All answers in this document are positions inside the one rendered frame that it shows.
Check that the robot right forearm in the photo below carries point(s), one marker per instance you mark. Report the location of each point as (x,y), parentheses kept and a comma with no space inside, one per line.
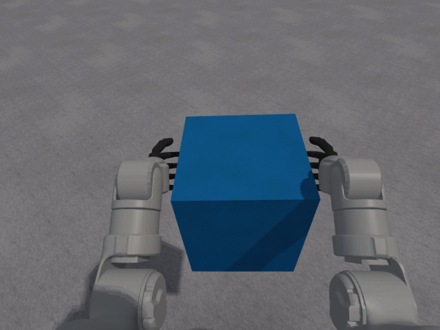
(358,200)

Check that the left robot hand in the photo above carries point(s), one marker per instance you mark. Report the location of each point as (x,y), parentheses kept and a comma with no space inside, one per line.
(156,152)

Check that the right robot upper arm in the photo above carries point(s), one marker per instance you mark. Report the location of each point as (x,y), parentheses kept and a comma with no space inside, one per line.
(372,300)

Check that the left robot upper arm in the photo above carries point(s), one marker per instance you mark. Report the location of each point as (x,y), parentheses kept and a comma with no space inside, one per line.
(126,299)

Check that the right robot hand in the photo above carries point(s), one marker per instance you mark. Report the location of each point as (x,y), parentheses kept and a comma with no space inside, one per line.
(326,147)

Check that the carton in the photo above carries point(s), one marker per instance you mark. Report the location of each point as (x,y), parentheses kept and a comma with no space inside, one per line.
(244,194)

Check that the robot left forearm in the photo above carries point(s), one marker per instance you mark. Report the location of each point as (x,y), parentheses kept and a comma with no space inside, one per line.
(135,217)

